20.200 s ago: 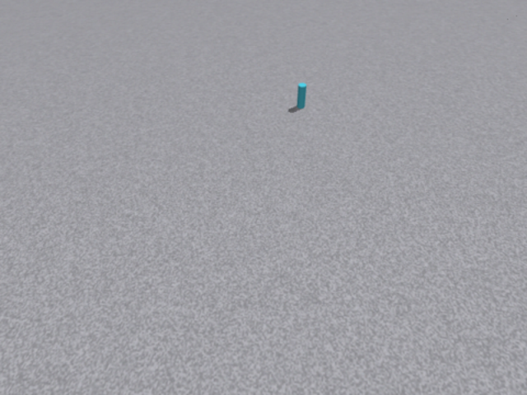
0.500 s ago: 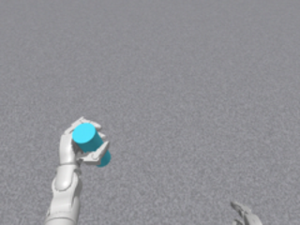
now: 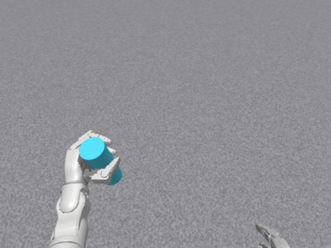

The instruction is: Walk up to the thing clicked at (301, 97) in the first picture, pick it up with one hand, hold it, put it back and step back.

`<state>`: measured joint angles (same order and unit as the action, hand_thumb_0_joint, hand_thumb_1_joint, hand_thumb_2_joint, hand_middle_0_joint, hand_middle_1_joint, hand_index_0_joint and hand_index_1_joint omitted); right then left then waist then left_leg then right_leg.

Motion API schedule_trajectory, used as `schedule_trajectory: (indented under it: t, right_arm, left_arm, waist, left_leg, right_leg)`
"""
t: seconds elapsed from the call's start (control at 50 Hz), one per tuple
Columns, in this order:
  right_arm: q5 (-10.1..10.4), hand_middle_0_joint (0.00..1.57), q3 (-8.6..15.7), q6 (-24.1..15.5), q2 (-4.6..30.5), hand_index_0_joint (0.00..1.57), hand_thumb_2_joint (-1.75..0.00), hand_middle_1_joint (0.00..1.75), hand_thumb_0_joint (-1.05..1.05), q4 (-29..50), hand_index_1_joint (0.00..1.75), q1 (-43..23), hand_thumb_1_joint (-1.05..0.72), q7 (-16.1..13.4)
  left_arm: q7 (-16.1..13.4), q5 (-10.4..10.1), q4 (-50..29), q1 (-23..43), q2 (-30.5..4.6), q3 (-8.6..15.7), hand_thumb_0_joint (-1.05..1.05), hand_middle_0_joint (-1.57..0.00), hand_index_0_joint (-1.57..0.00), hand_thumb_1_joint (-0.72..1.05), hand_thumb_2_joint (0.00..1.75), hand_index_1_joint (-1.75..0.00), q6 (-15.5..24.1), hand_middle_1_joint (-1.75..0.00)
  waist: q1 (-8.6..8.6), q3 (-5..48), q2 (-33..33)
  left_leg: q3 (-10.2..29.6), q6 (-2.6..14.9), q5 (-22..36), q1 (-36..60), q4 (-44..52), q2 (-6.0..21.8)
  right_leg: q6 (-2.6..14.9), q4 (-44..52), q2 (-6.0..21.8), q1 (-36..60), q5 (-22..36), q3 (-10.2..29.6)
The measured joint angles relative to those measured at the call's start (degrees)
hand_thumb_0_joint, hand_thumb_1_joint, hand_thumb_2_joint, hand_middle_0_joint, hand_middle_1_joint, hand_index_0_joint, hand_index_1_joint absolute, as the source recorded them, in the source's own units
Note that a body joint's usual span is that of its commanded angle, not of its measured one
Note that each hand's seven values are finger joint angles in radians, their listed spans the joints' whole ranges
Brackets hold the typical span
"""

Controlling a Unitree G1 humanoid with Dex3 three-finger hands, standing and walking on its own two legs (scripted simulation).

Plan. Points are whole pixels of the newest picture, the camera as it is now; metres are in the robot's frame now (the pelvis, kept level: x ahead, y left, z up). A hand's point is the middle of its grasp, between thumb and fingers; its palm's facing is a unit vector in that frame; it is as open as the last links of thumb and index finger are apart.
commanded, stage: hold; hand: left
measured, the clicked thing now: (103, 163) +0.32 +0.18 +0.02
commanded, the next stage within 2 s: crouch in 1.06 s
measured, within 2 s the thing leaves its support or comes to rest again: neither
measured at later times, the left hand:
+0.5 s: hand (105, 160) +0.32 +0.17 +0.04, palm faces +0.10 -1.00 +0.00, open 7.6 cm
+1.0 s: hand (103, 158) +0.33 +0.18 +0.04, palm faces +0.12 -0.99 +0.01, open 7.6 cm
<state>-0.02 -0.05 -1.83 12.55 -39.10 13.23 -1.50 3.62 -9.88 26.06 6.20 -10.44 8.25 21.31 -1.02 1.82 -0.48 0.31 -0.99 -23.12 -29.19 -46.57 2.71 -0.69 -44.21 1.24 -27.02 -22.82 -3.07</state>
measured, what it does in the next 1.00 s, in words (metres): stands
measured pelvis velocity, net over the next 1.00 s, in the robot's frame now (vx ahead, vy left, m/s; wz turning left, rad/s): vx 0.00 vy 0.00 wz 0.00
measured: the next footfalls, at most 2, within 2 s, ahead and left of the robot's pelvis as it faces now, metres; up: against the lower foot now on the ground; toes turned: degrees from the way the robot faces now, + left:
none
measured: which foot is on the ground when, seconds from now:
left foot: down 0.00-1.00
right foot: down 0.00-1.00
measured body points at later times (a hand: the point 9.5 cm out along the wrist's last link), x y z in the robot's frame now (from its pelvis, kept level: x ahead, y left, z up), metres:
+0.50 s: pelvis +0.00 +0.00 +0.00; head +0.04 +0.01 +0.45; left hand +0.31 +0.22 +0.04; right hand +0.13 -0.25 -0.11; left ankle +0.01 +0.13 -0.71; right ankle +0.00 -0.13 -0.71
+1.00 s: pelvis +0.00 +0.00 +0.00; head +0.04 +0.01 +0.45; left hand +0.32 +0.23 +0.04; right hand +0.13 -0.24 -0.11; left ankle +0.01 +0.13 -0.71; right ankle +0.00 -0.13 -0.71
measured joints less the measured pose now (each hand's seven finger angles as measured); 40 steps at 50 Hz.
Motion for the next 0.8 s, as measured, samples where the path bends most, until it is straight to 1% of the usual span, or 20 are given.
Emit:
schedule_trajectory:
  t: [0.12, 0.26, 0.42, 0.58, 0.64, 0.72, 0.8]
  right_arm:
    - [-0.1, 0.21, 0.2, 0.0, -0.1, 0.20, -0.90, 0.30, 0.01, 0.2, 0.30, -0.7, -0.90, 0.1]
    - [0.0, 0.21, 0.2, 0.2, -0.1, 0.20, -0.90, 0.30, 0.01, 0.6, 0.30, -0.5, -0.89, 0.2]
    - [-0.1, 0.21, 0.0, 0.1, -0.3, 0.20, -0.90, 0.30, 0.01, 0.4, 0.30, -0.8, -0.89, 0.2]
    - [0.0, 0.21, 0.2, 0.0, 0.1, 0.20, -0.90, 0.30, 0.01, 0.3, 0.30, -0.2, -0.89, 0.1]
    - [0.0, 0.21, 0.1, 0.0, 0.1, 0.20, -0.90, 0.30, 0.01, -0.1, 0.30, -0.2, -0.89, 0.0]
    - [0.0, 0.21, 0.0, 0.2, -0.2, 0.20, -0.90, 0.30, 0.01, 0.0, 0.30, -0.8, -0.89, 0.0]
    - [-0.1, 0.21, 0.1, 0.3, -0.4, 0.20, -0.90, 0.30, 0.01, 0.8, 0.30, -0.8, -0.89, 0.1]
  left_arm:
    - [0.3, 0.3, 1.5, 1.8, 0.0, -0.2, -0.04, -0.79, -0.86, -0.14, 1.14, -1.18, -0.4, -1.14]
    - [0.0, 0.3, -0.2, 0.3, 0.6, -0.1, -0.04, -0.79, -0.86, -0.14, 1.14, -1.18, 0.1, -1.14]
    - [0.2, 0.2, 2.3, 1.9, -0.3, 0.6, -0.04, -0.79, -0.86, -0.14, 1.14, -1.19, 0.5, -1.14]
    - [0.4, 0.0, -0.3, -0.2, 0.2, -0.4, -0.04, -0.79, -0.86, -0.14, 1.14, -1.19, 0.6, -1.14]
    - [0.2, 0.2, 0.5, 0.1, 0.5, -0.7, -0.04, -0.79, -0.86, -0.14, 1.14, -1.19, 0.4, -1.14]
    - [-0.3, 0.5, 2.2, 2.0, 0.4, 0.1, -0.04, -0.79, -0.86, -0.14, 1.14, -1.18, 0.3, -1.14]
    - [-0.4, 0.8, 1.3, 1.9, 0.0, 0.6, -0.04, -0.79, -0.86, -0.14, 1.14, -1.18, 0.2, -1.14]
  waist:
    - [-0.15, -0.6, 0.3]
    - [-0.12, -0.7, 0.0]
    - [-0.16, -0.7, 0.3]
    - [0.00, -0.1, -0.2]
    - [-0.08, 0.4, -0.1]
    - [-0.30, -0.1, 0.3]
    - [-0.37, -0.8, 0.6]
  left_leg:
    - [-0.1, -0.06, 0.2, -0.3, -0.2, 0.0]
    - [-0.3, -0.04, 0.3, 0.1, 0.2, 0.0]
    - [0.0, -0.13, 0.3, -0.8, -0.3, 0.0]
    - [0.0, -0.09, 0.0, -0.7, -0.3, 0.1]
    - [0.1, -0.03, -0.2, -0.5, -0.4, 0.0]
    - [0.0, -0.03, -0.2, -0.8, -0.7, 0.0]
    - [-0.2, -0.05, 0.0, -0.8, -0.5, 0.1]
  right_leg:
    - [0.09, -0.4, 0.0, -0.5, 0.1, 0.1]
    - [0.07, 0.0, -0.1, -0.2, 0.3, 0.3]
    - [0.18, -0.7, 0.0, -1.0, 0.1, 0.1]
    - [0.11, -0.4, -0.1, -0.8, -0.1, 0.1]
    - [0.04, -0.4, 0.0, -0.5, -0.2, 0.0]
    - [0.06, -0.8, 0.0, -0.9, -0.2, 0.1]
    - [0.09, -0.7, -0.1, -1.1, 0.0, 0.3]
